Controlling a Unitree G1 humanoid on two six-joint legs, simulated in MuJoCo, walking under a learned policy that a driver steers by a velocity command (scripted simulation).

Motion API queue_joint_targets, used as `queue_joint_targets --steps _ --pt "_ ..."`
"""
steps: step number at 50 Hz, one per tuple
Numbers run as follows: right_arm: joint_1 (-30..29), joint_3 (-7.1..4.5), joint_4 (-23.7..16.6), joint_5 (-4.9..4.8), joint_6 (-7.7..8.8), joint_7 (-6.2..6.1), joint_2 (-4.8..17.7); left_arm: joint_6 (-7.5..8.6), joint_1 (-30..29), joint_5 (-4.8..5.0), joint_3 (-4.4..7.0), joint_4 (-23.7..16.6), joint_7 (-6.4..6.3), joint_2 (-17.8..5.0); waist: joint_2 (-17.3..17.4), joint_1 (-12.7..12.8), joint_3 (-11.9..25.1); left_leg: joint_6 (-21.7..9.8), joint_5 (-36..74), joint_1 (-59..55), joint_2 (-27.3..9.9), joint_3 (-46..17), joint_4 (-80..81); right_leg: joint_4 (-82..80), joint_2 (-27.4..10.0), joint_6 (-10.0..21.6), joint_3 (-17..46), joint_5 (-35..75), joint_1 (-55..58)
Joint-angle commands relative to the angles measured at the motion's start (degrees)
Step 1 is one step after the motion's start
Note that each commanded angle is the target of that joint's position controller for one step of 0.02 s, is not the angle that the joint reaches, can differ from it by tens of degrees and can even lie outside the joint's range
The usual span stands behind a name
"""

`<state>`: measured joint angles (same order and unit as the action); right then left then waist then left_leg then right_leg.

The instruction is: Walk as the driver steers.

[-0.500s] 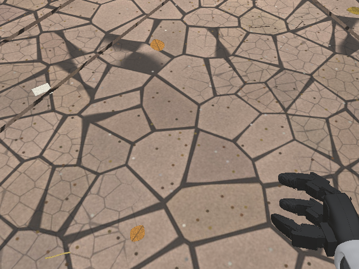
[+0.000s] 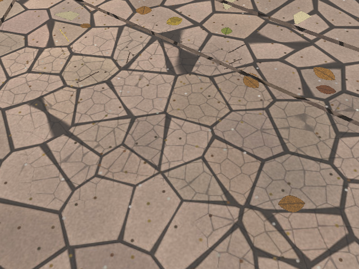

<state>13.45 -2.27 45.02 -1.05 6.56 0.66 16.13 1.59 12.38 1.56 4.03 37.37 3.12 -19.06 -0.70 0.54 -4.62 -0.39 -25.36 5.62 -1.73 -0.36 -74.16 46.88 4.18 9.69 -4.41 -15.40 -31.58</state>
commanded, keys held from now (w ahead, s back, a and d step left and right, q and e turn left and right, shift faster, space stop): w+e+shift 0.62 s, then e+shift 0.08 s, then shift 0.30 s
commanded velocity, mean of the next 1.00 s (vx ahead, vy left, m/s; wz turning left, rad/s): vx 0.81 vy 0.00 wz -0.86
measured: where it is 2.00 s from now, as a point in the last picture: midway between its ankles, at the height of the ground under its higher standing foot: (240, 166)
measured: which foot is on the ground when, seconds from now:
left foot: up 0.00-0.34, down 0.36-0.82, up 0.84-1.00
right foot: down 0.00-0.38, up 0.40-0.80, down 0.82-1.00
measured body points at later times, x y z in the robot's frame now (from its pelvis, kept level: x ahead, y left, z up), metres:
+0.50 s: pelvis +0.45 +0.03 +0.03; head +0.47 +0.01 +0.48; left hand +0.68 +0.23 -0.07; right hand +0.45 -0.28 -0.06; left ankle +0.55 +0.13 -0.69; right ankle +0.29 -0.02 -0.57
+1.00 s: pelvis +0.72 -0.16 +0.03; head +0.75 -0.20 +0.48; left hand +1.02 -0.11 -0.06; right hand +0.61 -0.46 -0.08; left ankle +0.82 -0.01 -0.60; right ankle +0.75 -0.26 -0.69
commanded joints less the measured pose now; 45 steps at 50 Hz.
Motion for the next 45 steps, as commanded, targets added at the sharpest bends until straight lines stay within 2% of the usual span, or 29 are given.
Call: queue_joint_targets --steps 1,3,4,8,10,12,15,16,17,18,19,20,21,22,23,24,25,27,28,32,34,37,39,40,41,42,43,44,45 --pt "-8.1 -0.78 -10.9 -0.63 4.54 -0.54 8.0 3.09 11.5 -1.28 2.65 -1.9 0.17 -9.3 5.4 2.6 7.9 -3.5 5.6 39.3 0.1 -8.0 -6.4 -34.9 -16.4 9.8 49.7 -19.4 36.6" --pt "-4.0 -1.03 -9.6 0.95 2.90 -0.69 7.5 3.84 5.4 -1.92 2.02 -3.2 -0.47 -7.6 3.6 -2.5 5.2 -1.1 7.9 31.3 -2.4 -9.6 0.3 -33.1 -11.8 10.1 40.4 -8.7 23.2" --pt "-3.7 -1.36 -9.4 1.22 2.01 -0.70 7.7 3.75 4.6 -1.29 1.58 -3.2 -0.86 -6.3 2.6 -3.2 3.8 0.1 8.2 29.9 -3.0 -9.4 4.3 -33.8 -10.1 9.8 36.3 -5.8 20.3" --pt "-16.1 -0.19 -13.5 2.41 1.00 -0.68 3.6 3.24 7.3 0.07 1.01 -1.5 -3.45 -4.6 1.6 0.6 -1.7 4.2 20.6 26.1 -1.2 -4.6 26.1 -34.8 -4.7 7.7 25.6 5.8 10.0" --pt "-20.3 0.20 -15.2 1.91 1.22 -0.07 1.7 2.52 8.1 0.14 1.55 -0.7 -3.96 -5.6 -0.9 3.0 -1.1 4.9 30.1 19.7 1.5 -2.5 36.8 -34.0 -2.8 4.7 23.2 4.1 6.7" --pt "-21.5 -0.79 -16.2 0.38 1.58 0.30 3.5 2.42 9.7 0.74 2.08 0.4 -4.10 -6.2 -2.8 4.2 0.5 5.3 34.7 13.6 2.8 -4.1 41.9 -33.2 -3.8 3.0 26.1 -1.2 7.2" --pt "-20.3 -2.47 -16.4 -1.30 1.97 0.20 7.3 2.16 10.1 1.22 2.39 1.5 -4.72 -5.1 -5.6 2.9 0.8 4.7 30.7 14.3 1.6 -7.3 46.2 -27.5 -6.4 1.3 30.4 0.5 17.8" --pt "-17.0 -3.31 -15.8 -1.57 2.15 0.06 8.7 1.75 9.7 0.89 2.63 1.7 -4.79 -5.3 -6.5 0.7 2.4 4.0 27.3 11.8 1.6 -6.8 45.7 -24.0 -7.3 0.5 31.0 7.0 20.8" --pt "-8.2 -4.80 -13.9 -1.81 2.19 -0.36 10.8 1.37 8.4 0.02 2.61 1.2 -4.45 -5.3 -6.8 -4.2 7.6 2.8 23.2 3.6 1.9 -5.6 44.4 -14.6 -5.9 -1.2 29.4 17.5 22.3" --pt "5.6 -5.46 -11.7 -1.96 1.59 -1.05 11.8 1.16 5.6 -1.71 1.54 -0.5 -3.70 -3.4 -6.5 -11.5 17.1 1.6 17.5 -13.6 -1.9 -6.8 39.4 1.6 -4.0 -3.5 26.3 20.7 16.1" --pt "15.6 -5.36 -9.7 -0.43 1.05 -1.28 14.5 1.37 9.4 -2.81 -0.77 -2.1 -3.29 4.9 10.1 -10.4 25.7 -1.4 -1.9 -32.5 -11.4 -23.7 41.3 23.1 1.5 -4.6 21.6 -11.7 0.9" --pt "12.7 -5.48 -9.4 1.89 1.25 0.24 17.4 2.20 18.2 3.36 -1.97 -4.7 -3.27 4.6 37.4 -3.2 29.3 -9.3 -27.1 -36.2 -23.7 -60.5 58.4 38.8 0.5 -5.8 17.4 -16.0 -14.9" --pt "6.1 -4.23 -12.1 1.52 0.83 0.14 10.0 1.60 13.7 3.74 -1.31 -2.5 -3.84 -0.9 23.7 -5.6 19.6 -8.6 -33.7 -28.6 -21.1 -56.1 61.5 41.9 -4.0 -6.4 15.4 -8.9 -18.6" --pt "4.3 -3.60 -11.5 1.21 0.10 -0.29 7.5 1.29 6.9 1.94 -0.66 -3.2 -3.58 -3.9 14.0 -6.7 12.5 -7.1 -21.6 -20.5 -18.7 -43.3 60.3 40.8 -5.3 -6.7 12.5 -5.4 -18.1" --pt "3.7 -3.63 -10.1 1.81 -0.29 -0.34 7.8 1.06 2.8 0.22 -0.45 -3.8 -3.48 -3.6 3.5 -5.8 8.9 -5.9 -8.1 -13.1 -16.3 -34.0 59.2 38.1 -7.6 -6.4 11.7 -3.9 -14.8" --pt "2.6 -3.41 -8.6 2.12 -0.22 -0.46 7.1 0.94 0.9 -0.26 -0.10 -4.8 -3.06 -3.3 3.1 -4.2 6.2 -6.2 0.7 -7.6 -14.8 -27.2 58.9 34.0 -10.0 -6.2 12.4 -2.2 -12.8" --pt "1.8 -2.89 -7.4 2.13 0.12 -0.55 5.5 0.37 0.9 0.43 0.10 -5.0 -2.59 -2.9 4.4 -2.9 4.5 -5.7 5.1 -4.0 -13.2 -21.6 59.6 31.6 -11.8 -5.9 12.6 -1.9 -10.6" --pt "2.3 -2.31 -5.0 0.86 0.51 -0.18 3.0 -0.77 -0.1 1.46 -0.33 -6.0 -2.15 -0.6 6.1 -2.0 2.8 -5.4 10.0 -2.5 -12.3 -14.5 61.0 30.2 -13.5 -5.3 11.4 -2.6 -12.2" --pt "2.5 -2.41 -4.2 0.47 0.57 -0.16 3.4 -1.02 -1.2 1.33 -0.63 -6.8 -1.91 0.1 5.6 -1.7 1.5 -5.8 12.6 -2.1 -12.6 -11.8 61.8 29.7 -14.1 -5.3 11.1 -1.1 -14.5" --pt "0.2 -2.62 -3.5 1.99 0.35 -0.86 6.2 -0.55 -5.5 0.73 -0.91 -8.2 -1.10 -0.5 2.2 -0.6 -3.7 -5.7 25.2 1.7 -11.3 1.0 65.4 21.1 -13.5 -7.3 9.0 11.0 -16.6" --pt "0.0 -2.70 -3.1 2.00 -0.16 -1.50 8.0 0.12 -10.1 -0.46 -0.96 -9.2 -0.28 -0.6 0.3 -1.7 -5.6 -4.0 37.2 3.3 -8.7 8.1 64.5 9.4 -11.1 -7.5 3.3 17.8 -11.5" --pt "5.8 -3.30 -1.0 1.06 -0.66 -2.57 12.7 1.25 -12.4 -0.73 -0.60 -9.8 1.80 -0.3 1.7 -2.4 -1.4 -1.1 62.7 0.6 -8.0 11.6 58.1 -4.2 -3.6 -5.8 -3.9 21.9 3.5" --pt "5.5 -4.20 -1.1 -0.27 -1.43 -3.07 16.1 1.04 -3.1 -0.55 1.36 -7.9 2.09 -4.0 6.6 3.6 4.1 -1.5 79.5 -3.0 -10.5 11.0 45.6 -6.9 0.6 -3.1 -3.6 16.4 13.8" --pt "3.8 -4.14 -1.8 -0.67 -1.64 -2.79 15.8 0.49 6.3 -0.53 3.17 -5.6 1.34 -7.4 6.6 8.6 8.7 -1.8 77.9 -1.0 -10.7 10.2 35.0 -10.1 0.9 -0.7 -0.8 18.3 24.4" --pt "2.2 -3.59 -2.4 -1.32 -1.39 -2.36 13.6 -0.13 12.3 -0.90 4.01 -3.5 -0.01 -8.7 2.1 12.1 9.9 0.1 56.3 6.0 -6.6 11.1 18.9 -18.2 -2.0 1.5 4.3 27.0 35.0" --pt "7.0 -1.16 -4.5 2.45 -0.69 -1.43 4.1 -0.42 7.8 -1.96 3.70 -4.7 -1.73 -13.0 -20.1 3.5 13.6 2.3 -11.7 23.6 3.9 10.3 -8.0 -9.8 -15.1 6.3 20.2 70.0 50.1" --pt "15.2 -0.08 -4.2 1.01 0.26 -0.33 7.3 0.99 5.5 -4.94 2.06 -8.2 -1.42 -11.3 -13.9 2.1 36.1 2.3 -13.3 28.6 4.1 -6.7 -19.0 -15.2 -28.7 18.7 44.3 62.7 58.3" --pt "7.3 -1.17 -4.3 0.02 -0.36 -0.49 12.3 0.91 3.8 -4.20 2.14 -8.6 -0.88 -9.1 -1.8 5.5 34.7 1.9 -7.6 25.6 1.9 -7.8 -16.5 -19.9 -24.8 16.0 41.3 49.4 50.3" --pt "3.7 -1.08 -6.0 -0.63 -1.14 -1.02 10.6 1.35 0.8 -2.44 1.73 -7.0 -0.53 -8.0 2.5 2.3 22.1 2.4 -4.0 29.9 0.0 -5.9 -10.2 -22.8 -21.9 13.3 34.8 39.8 40.3"
Keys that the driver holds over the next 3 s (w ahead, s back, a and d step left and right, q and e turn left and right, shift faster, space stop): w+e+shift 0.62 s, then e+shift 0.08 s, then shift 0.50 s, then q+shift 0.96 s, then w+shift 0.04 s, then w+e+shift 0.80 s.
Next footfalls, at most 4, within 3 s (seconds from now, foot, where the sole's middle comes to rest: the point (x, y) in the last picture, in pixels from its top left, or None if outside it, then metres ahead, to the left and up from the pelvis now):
0.36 left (162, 231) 0.59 0.12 -0.73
0.82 right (267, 186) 0.78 -0.29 -0.73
1.26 left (227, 147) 0.98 -0.15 -0.73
1.80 left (213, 149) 0.97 -0.09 -0.73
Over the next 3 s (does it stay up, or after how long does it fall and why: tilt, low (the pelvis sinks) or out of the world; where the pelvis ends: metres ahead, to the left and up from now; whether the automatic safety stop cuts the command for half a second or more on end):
stays up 1.23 -0.28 0.00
